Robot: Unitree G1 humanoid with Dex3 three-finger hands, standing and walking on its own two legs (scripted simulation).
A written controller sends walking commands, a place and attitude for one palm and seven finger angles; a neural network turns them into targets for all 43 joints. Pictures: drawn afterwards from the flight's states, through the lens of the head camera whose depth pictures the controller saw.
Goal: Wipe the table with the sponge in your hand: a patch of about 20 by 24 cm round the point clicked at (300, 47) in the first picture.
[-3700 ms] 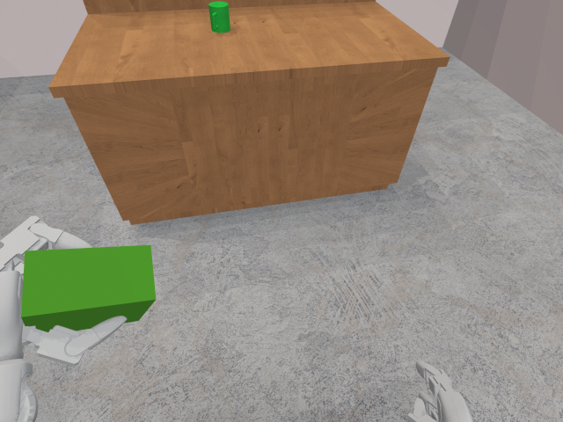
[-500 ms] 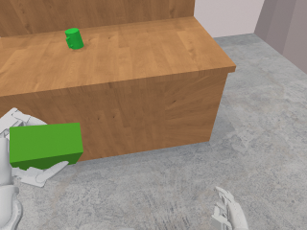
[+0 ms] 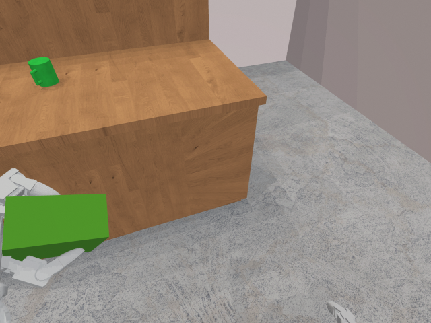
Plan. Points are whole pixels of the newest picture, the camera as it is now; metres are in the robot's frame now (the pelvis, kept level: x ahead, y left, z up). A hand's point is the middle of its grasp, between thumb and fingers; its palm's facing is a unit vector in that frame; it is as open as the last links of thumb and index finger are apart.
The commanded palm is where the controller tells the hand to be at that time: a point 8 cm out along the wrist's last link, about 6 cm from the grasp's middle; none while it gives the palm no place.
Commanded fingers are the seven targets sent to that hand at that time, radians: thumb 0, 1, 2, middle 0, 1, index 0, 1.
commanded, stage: take the last steps up to it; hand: left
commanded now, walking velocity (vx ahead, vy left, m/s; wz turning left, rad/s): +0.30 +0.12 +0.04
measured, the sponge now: (69, 227) +0.21 +0.22 +0.17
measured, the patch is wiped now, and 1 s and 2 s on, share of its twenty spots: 0.00 0.00 0.00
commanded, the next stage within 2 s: none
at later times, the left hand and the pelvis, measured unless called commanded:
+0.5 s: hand (24, 209) +0.23 +0.29 +0.18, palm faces +0.46 -0.79 -0.41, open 10.3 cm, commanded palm +0.18 +0.31 +0.18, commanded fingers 0.00 0.10 1.30 -1.20 -1.60 -1.20 -1.60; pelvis +0.02 +0.03 +0.00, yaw +1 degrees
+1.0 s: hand (68, 163) +0.33 +0.27 +0.17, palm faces +0.36 -0.79 -0.49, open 10.3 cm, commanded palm +0.27 +0.32 +0.18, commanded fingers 0.00 0.10 1.30 -1.20 -1.60 -1.20 -1.60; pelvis +0.11 +0.04 +0.01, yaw +0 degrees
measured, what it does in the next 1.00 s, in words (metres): walks ahead: left foot, then right foot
